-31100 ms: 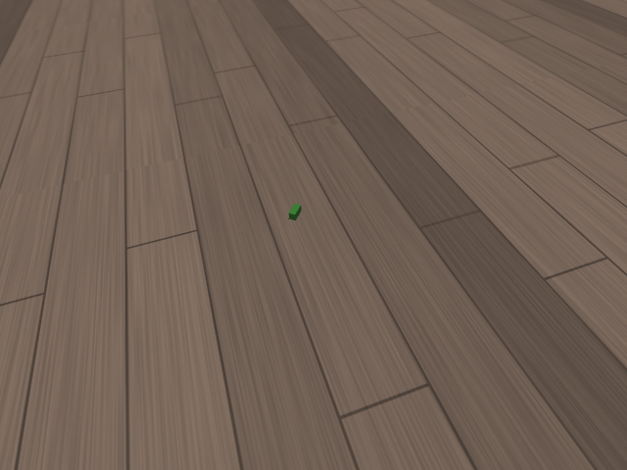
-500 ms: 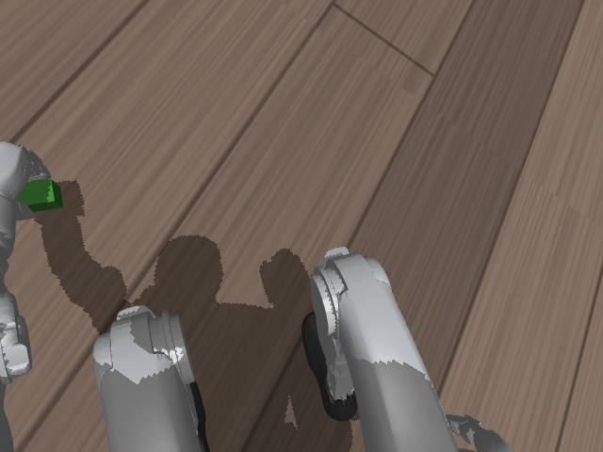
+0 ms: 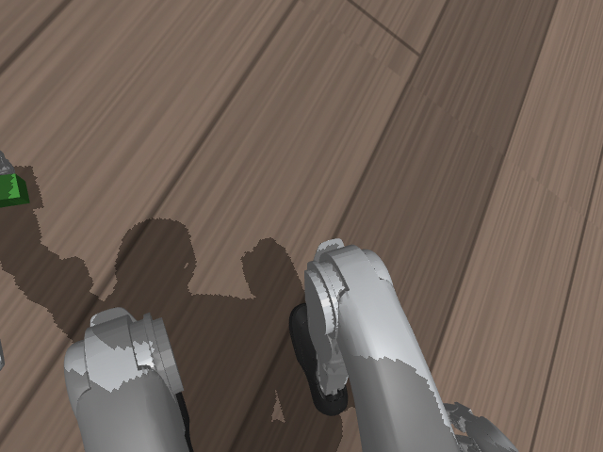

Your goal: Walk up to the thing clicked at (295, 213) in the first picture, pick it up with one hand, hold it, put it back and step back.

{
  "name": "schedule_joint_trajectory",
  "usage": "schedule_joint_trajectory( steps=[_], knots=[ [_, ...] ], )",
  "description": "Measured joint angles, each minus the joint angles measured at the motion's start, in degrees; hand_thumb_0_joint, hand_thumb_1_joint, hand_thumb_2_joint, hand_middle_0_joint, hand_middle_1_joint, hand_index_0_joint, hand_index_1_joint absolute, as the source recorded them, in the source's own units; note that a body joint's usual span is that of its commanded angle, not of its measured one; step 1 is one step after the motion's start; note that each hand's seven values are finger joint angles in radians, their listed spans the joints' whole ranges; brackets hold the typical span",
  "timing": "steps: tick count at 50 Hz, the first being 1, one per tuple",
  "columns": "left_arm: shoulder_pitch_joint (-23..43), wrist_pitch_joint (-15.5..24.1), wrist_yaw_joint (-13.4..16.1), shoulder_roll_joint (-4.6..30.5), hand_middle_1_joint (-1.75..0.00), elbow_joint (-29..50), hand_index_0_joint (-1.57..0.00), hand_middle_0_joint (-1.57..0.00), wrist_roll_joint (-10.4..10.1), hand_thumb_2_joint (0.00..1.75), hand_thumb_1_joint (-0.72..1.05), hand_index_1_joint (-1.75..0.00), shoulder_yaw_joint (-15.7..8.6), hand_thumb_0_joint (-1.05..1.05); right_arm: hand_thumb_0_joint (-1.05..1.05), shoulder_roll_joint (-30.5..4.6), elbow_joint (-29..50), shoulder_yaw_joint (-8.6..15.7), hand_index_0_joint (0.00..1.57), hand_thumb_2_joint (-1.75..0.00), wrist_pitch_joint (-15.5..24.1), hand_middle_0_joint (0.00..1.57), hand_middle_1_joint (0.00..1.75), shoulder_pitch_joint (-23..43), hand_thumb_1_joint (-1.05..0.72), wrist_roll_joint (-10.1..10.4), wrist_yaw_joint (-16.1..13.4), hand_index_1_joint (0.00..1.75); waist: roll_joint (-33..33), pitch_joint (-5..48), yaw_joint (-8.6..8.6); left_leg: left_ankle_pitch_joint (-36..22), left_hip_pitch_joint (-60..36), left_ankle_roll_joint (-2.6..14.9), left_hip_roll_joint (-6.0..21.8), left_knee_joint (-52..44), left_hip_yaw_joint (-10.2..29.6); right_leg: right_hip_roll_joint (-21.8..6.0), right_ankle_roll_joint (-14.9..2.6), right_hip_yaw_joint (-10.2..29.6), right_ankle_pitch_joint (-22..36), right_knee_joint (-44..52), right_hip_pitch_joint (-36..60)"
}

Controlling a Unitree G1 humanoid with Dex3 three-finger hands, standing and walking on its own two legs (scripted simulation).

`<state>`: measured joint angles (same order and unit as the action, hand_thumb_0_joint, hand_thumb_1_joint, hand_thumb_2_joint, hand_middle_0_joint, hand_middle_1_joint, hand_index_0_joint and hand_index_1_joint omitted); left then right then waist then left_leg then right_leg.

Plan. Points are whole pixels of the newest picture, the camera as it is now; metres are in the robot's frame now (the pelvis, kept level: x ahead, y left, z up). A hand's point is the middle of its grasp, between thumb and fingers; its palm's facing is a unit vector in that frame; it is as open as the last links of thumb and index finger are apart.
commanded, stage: rest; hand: left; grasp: from above
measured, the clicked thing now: out of the picture +0.50 +0.29 -0.24
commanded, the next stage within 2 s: open in 1.18 s
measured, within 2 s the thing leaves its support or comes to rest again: rests again in 0.86 s
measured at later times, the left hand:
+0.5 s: hand out of the picture +0.49 +0.30 -0.24, palm faces -0.45 -0.11 -0.88, open 6.1 cm
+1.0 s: hand out of the picture +0.49 +0.29 -0.26, palm faces -0.45 -0.11 -0.89, open 6.1 cm
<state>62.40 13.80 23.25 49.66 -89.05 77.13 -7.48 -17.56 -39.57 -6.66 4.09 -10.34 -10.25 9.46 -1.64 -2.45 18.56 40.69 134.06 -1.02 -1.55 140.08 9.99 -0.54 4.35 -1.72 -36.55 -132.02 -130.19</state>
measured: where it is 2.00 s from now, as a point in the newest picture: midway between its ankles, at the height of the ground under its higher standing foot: (253, 413)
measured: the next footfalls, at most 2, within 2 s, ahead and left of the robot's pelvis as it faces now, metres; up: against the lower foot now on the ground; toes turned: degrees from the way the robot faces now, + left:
none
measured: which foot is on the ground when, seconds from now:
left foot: down 0.00-1.00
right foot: down 0.00-1.00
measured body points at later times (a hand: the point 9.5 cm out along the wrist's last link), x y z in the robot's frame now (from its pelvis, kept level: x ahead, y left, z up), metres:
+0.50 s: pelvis +0.00 +0.01 -0.02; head +0.28 +0.11 +0.32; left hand +0.51 +0.30 -0.19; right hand +0.02 -0.26 -0.08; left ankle +0.07 +0.13 -0.29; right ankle +0.11 -0.14 -0.29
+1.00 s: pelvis +0.00 +0.01 -0.03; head +0.28 +0.11 +0.30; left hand +0.51 +0.30 -0.21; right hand +0.01 -0.25 -0.07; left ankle +0.07 +0.13 -0.29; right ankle +0.11 -0.14 -0.29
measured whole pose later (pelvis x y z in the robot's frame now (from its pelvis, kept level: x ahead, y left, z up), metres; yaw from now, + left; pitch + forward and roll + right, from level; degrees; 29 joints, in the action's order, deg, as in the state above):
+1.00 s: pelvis +0.00 +0.01 -0.03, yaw -5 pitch +28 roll -15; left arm 64.1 13.5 32.0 60.4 -99.5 79.6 -9.7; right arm -19.8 -36.3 -15.8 9.9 -8.8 -15.4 13.5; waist -6.4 -9.2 23.8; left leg 41.9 135.5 0.1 -1.1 147.6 14.4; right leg 1.6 4.1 -5.2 -35.5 -135.0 -129.7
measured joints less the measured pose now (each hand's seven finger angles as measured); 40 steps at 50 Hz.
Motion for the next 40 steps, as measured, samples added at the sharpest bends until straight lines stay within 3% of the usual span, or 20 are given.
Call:
schedule_joint_trajectory(
  steps=[9, 22, 28, 40],
  knots=[
    [0.52, -0.48, 3.0, 1.93, 0.0, -2.43, -1.12, -1.08, 0.93, 0.0, 0.56, 0.0, -0.59, 0.0, 0.0, -0.14, 0.07, -1.28, 0.2, -0.9, 0.53, 0.2, 0.3, 0.04, -0.91, -0.98, 0.5, 0.3, -0.48, -0.86, 1.21, 0.14, 1.76, 0.34, 0.0, 2.2, 0.83, 0.45, -0.03, -0.6, 0.19, -1.24, -1.22],
    [1.13, -0.91, 4.83, 4.83, -0.01, -5.21, -1.12, -1.08, 1.14, 0.0, 0.56, 0.0, -1.5, 0.0, 0.0, -0.55, 1.52, -3.99, 0.2, -0.89, 2.44, 0.21, 0.3, 0.69, -0.9, -2.11, 1.63, 0.3, -1.89, -3.06, 2.86, 0.83, 2.04, 0.84, 0.17, 4.29, 1.94, 0.99, -0.19, -1.52, 0.13, -2.01, -0.82],
    [0.88, -0.48, 5.97, 6.74, -0.01, -6.78, -1.12, -1.07, 2.25, 0.0, 0.56, 0.0, -3.23, 0.0, 0.0, -1.25, 2.32, -4.98, 0.2, -0.9, 3.0, 0.21, 0.3, 1.17, -0.9, -2.98, 2.16, 0.3, -2.82, -4.18, 3.61, 0.88, 1.81, 0.82, 0.13, 5.22, 2.55, 1.19, -0.39, -2.0, 0.31, -2.47, -0.4],
    [1.8, -0.28, 7.37, 9.54, -0.02, -8.94, -1.11, -1.06, 2.33, 0.0, 0.57, 0.0, -1.82, 0.0, 0.0, -2.28, 2.48, -6.89, 0.2, -0.9, 4.68, 0.2, 0.3, 1.59, -0.9, -4.44, 3.11, 0.3, -4.14, -5.94, 4.43, 1.08, 1.69, 1.12, 0.36, 6.88, 3.61, 1.86, -0.01, -2.78, 0.78, -2.97, 0.12]
  ],
)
